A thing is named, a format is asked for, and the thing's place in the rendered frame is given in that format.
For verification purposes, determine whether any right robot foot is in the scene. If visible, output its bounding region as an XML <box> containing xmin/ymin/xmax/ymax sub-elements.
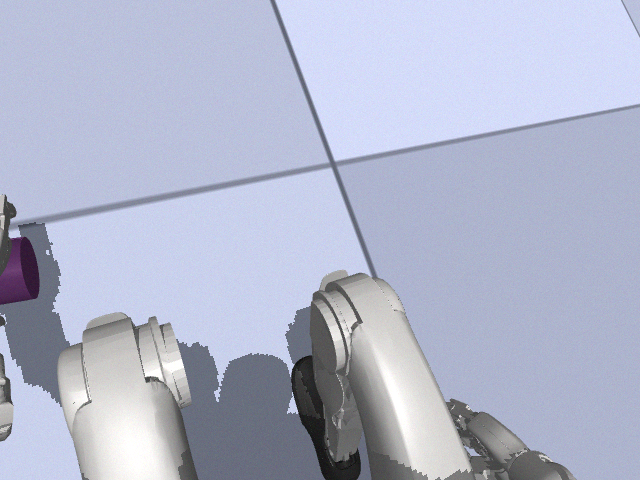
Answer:
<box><xmin>291</xmin><ymin>355</ymin><xmax>361</xmax><ymax>480</ymax></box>

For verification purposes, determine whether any left robot hand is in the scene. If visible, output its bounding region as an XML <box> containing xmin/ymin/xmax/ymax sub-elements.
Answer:
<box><xmin>0</xmin><ymin>195</ymin><xmax>16</xmax><ymax>326</ymax></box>

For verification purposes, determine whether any right robot arm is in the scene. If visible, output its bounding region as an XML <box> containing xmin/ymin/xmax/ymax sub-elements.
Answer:
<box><xmin>508</xmin><ymin>451</ymin><xmax>576</xmax><ymax>480</ymax></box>

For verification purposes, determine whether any can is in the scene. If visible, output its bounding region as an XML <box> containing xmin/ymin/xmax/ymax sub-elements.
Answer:
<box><xmin>0</xmin><ymin>237</ymin><xmax>39</xmax><ymax>305</ymax></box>

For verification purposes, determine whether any right robot hand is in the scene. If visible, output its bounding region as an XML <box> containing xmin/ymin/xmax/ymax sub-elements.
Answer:
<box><xmin>446</xmin><ymin>399</ymin><xmax>531</xmax><ymax>480</ymax></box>

